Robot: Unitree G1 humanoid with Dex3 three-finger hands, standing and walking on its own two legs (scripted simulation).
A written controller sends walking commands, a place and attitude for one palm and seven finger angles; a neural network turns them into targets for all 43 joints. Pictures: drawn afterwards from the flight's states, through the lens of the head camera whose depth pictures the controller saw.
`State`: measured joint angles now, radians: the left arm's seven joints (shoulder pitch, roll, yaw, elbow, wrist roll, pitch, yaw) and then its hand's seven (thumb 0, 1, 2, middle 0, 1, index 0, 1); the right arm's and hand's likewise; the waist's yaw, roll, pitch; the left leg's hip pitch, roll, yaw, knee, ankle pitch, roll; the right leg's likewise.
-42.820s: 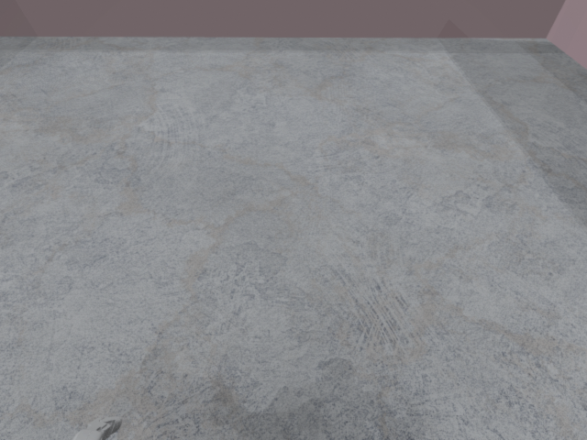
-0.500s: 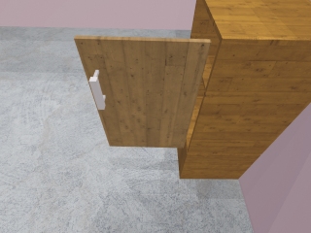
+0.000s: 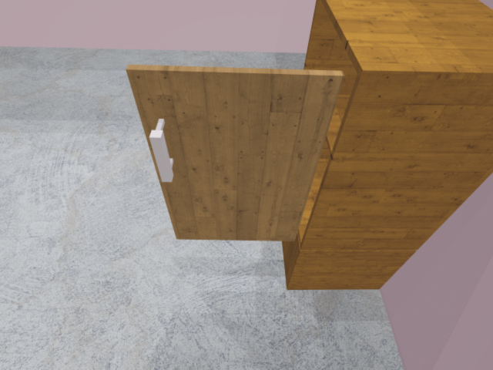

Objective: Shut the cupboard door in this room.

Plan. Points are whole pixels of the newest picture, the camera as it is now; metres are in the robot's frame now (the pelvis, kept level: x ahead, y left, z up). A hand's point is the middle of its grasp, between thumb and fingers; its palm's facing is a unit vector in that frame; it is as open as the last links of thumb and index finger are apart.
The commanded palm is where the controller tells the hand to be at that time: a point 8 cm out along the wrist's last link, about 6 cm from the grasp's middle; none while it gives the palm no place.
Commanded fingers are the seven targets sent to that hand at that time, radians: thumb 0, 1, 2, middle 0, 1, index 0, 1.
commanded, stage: come to a stop and stand still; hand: left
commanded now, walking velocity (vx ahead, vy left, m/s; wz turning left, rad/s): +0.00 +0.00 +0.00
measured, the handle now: (164, 151) +0.52 +0.21 +0.03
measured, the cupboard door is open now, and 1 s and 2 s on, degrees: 89 89 89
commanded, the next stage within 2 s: look again from close up in 0.48 s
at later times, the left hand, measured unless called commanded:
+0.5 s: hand out of the picture -0.02 +0.19 -0.18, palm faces +0.05 -0.98 -0.20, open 7.3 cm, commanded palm none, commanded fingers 0.00 0.90 0.90 -0.20 -0.30 -0.20 -0.30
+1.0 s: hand out of the picture -0.03 +0.21 -0.18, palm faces +0.02 -0.98 -0.21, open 7.3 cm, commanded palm none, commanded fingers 0.00 0.90 0.90 -0.20 -0.30 -0.20 -0.30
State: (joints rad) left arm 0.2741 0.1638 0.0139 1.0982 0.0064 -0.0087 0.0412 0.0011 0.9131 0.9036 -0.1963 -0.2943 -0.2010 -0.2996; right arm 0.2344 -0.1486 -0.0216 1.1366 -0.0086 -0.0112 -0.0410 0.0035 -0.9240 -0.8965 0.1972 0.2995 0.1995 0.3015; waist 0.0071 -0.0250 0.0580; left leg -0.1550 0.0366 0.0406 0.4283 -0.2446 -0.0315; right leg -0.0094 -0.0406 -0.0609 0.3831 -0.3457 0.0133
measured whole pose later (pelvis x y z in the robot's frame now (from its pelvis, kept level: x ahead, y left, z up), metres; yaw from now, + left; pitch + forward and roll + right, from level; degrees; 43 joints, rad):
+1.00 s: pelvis -0.07 +0.02 -0.01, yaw +0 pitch -4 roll -1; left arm 0.29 0.19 -0.01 0.98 0.02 0.01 0.04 0.00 0.91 0.90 -0.20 -0.29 -0.20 -0.30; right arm 0.21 -0.18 -0.02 0.99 -0.02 0.01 0.00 0.00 -0.91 -0.90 0.20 0.30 0.20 0.30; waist 0.01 -0.01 0.02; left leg -0.28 0.04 0.04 0.56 -0.22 0.00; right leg -0.15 -0.05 -0.05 0.54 -0.33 0.04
